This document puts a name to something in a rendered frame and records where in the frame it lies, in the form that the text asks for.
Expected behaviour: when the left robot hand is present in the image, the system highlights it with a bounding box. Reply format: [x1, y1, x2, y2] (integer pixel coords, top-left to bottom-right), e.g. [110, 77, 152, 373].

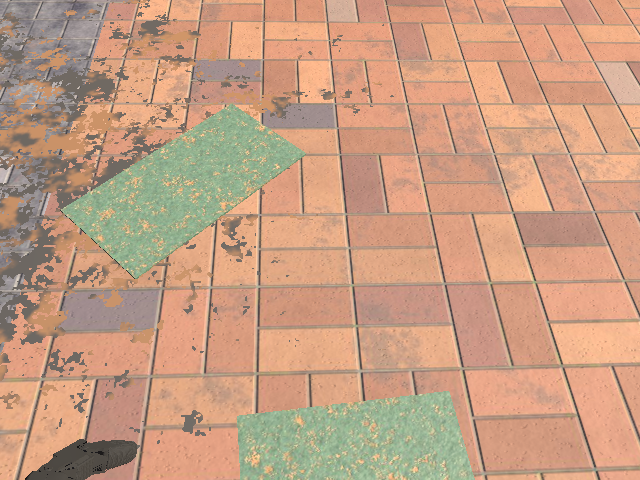
[25, 439, 137, 480]

